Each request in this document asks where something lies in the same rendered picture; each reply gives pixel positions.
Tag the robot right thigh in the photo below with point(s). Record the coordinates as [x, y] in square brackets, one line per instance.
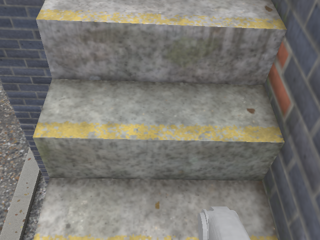
[220, 223]

